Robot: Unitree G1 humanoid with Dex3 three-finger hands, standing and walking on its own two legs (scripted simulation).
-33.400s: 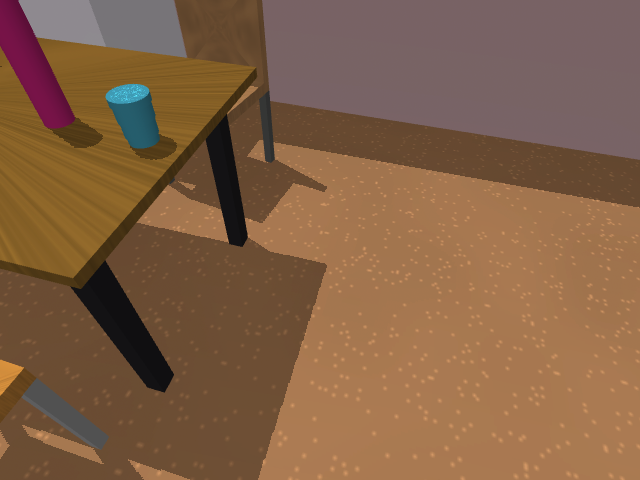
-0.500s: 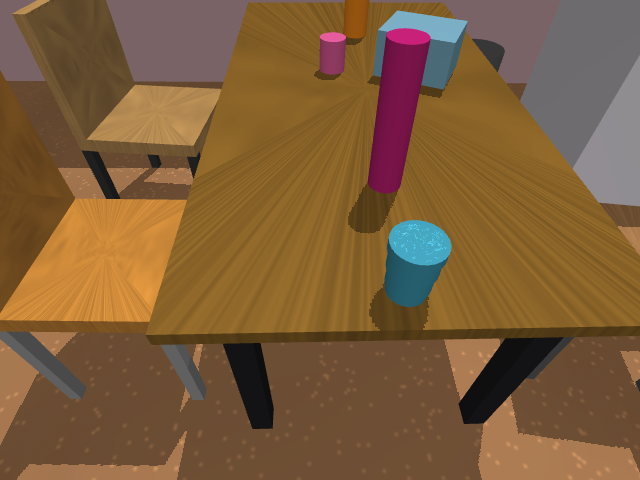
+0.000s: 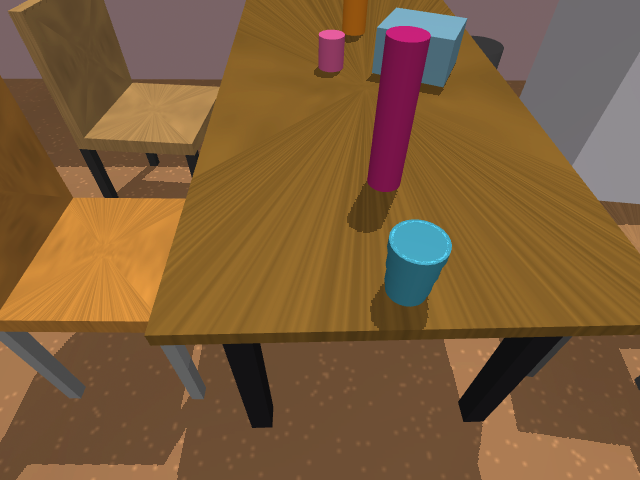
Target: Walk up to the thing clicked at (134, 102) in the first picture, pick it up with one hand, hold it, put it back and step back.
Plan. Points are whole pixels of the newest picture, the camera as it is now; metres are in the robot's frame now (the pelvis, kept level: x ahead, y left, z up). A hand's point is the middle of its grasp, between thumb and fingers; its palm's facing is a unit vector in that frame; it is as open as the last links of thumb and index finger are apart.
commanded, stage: stand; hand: right
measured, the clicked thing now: (412, 266) +0.43 -0.15 +0.00
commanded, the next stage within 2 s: step back in 1.12 s
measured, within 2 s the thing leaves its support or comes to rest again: neither
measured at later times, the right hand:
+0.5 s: hand out of the picture +0.06 -0.25 -0.16, palm faces -0.02 +0.94 -0.33, open 7.4 cm
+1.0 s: hand out of the picture +0.07 -0.25 -0.16, palm faces -0.02 +0.94 -0.33, open 7.4 cm
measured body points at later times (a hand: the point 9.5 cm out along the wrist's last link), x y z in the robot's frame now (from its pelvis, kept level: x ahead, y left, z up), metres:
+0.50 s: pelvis +0.00 +0.00 +0.00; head +0.02 +0.00 +0.45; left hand +0.08 +0.30 -0.13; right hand +0.06 -0.30 -0.14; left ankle -0.04 +0.15 -0.75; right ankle +0.03 -0.12 -0.75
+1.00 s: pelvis +0.00 +0.00 +0.00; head +0.02 +0.00 +0.45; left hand +0.08 +0.30 -0.13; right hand +0.07 -0.30 -0.14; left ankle -0.04 +0.15 -0.75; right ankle +0.03 -0.12 -0.75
